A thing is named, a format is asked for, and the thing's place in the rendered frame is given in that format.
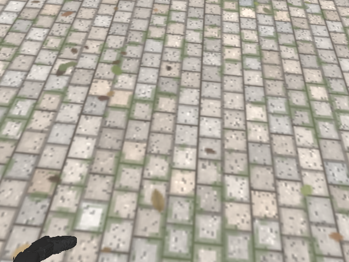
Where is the left robot hand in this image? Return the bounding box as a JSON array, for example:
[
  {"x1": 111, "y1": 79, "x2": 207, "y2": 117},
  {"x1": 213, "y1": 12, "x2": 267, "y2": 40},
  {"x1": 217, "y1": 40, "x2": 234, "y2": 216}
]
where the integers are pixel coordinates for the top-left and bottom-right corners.
[{"x1": 13, "y1": 236, "x2": 77, "y2": 262}]

